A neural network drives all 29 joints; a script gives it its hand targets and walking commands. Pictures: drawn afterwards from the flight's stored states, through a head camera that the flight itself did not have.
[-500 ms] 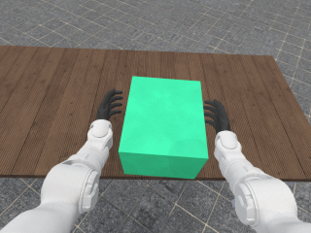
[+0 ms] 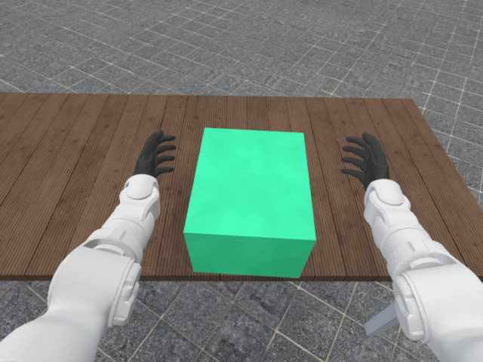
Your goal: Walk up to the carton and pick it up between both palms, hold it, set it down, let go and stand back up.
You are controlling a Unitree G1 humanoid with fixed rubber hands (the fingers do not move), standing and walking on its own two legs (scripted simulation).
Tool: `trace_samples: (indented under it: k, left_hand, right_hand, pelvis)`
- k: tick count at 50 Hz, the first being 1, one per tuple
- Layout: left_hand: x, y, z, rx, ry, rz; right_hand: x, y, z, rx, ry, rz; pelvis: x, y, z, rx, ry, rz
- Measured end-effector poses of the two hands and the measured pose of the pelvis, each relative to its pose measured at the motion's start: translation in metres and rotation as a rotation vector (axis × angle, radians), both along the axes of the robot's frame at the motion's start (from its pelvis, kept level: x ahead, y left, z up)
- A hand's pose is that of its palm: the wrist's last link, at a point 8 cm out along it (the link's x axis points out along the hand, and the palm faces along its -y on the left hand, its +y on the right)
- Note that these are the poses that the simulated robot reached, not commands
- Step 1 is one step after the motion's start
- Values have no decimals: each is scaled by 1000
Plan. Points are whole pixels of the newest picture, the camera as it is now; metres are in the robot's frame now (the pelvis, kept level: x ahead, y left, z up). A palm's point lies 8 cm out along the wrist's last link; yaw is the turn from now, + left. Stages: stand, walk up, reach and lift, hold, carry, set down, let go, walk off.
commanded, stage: set down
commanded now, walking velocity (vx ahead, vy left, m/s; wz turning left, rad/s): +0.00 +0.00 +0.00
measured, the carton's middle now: (250, 200) +0.43 -0.01 -0.01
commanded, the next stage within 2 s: none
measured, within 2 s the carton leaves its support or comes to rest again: neither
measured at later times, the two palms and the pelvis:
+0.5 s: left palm (138, 175) +0.41 +0.18 +0.10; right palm (381, 176) +0.40 -0.22 +0.11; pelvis -0.02 +0.00 +0.01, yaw +0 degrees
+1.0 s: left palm (126, 209) +0.36 +0.20 +0.06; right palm (385, 203) +0.36 -0.22 +0.08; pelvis +0.01 +0.00 +0.02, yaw +1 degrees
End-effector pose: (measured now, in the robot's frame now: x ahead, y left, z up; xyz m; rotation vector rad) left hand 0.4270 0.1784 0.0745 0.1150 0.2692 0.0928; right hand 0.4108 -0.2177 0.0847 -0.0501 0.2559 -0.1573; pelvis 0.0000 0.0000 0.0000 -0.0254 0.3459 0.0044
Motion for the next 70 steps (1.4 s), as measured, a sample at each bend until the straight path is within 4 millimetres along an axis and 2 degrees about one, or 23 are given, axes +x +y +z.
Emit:
trace_samples:
  k: [9,16,23,29,36,41,46,50,59,70]
  left_hand:
    - [-9,-3,17,-6,16,-13]
    - [-20,-2,23,-11,22,-6]
    - [-21,5,23,0,30,8]
    - [-23,6,16,-18,30,-7]
    - [-37,17,0,-48,42,1]
    - [-49,24,-11,-59,65,4]
    - [-55,26,-11,-61,39,-5]
    - [-66,24,-12,-83,29,-13]
    - [-96,26,-31,-96,64,-1]
    - [-125,31,-44,-105,38,9]
  right_hand:
    - [-7,5,18,22,9,26]
    - [-14,6,29,29,-6,29]
    - [-16,3,23,49,36,16]
    - [-15,2,24,39,2,15]
    - [-20,1,18,37,-17,15]
    - [-28,0,8,38,-3,17]
    - [-35,-2,3,46,-15,22]
    - [-49,-4,-5,50,-16,21]
    - [-80,-9,-21,58,-3,20]
    - [-106,-4,-34,77,-11,17]
  pelvis:
    - [-13,-1,1,1,-37,0]
    - [-19,-3,4,4,-74,1]
    - [-20,-5,5,6,-84,1]
    - [-13,-5,10,6,-108,2]
    - [-5,-5,15,7,-141,4]
    - [-1,-5,18,7,-170,5]
    - [3,-5,19,7,-177,6]
    - [6,-5,21,8,-208,7]
    - [4,-5,22,9,-236,8]
    - [2,-3,23,11,-262,10]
